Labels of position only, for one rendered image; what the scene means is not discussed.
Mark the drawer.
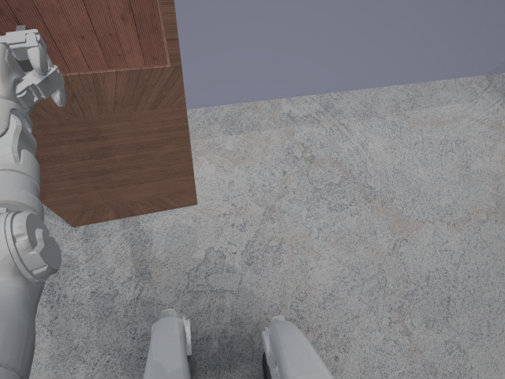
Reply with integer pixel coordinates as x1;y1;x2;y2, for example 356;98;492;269
0;0;167;73

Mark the left robot hand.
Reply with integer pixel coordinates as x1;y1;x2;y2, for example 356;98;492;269
0;29;66;117

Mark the robot thigh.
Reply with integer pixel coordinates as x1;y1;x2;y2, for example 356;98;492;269
143;316;192;379
261;321;334;379

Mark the right robot thigh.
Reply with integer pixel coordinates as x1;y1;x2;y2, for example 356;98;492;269
261;321;334;379

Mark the handle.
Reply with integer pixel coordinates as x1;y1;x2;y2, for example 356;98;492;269
6;25;34;72

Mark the cabinet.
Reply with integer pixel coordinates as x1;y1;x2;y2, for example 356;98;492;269
29;0;197;227

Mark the left robot thigh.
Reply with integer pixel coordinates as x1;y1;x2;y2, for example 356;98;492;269
143;316;192;379

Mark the robot left upper arm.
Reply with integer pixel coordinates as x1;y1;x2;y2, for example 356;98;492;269
0;211;62;379

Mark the robot left forearm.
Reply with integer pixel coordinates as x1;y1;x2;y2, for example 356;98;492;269
0;99;44;222

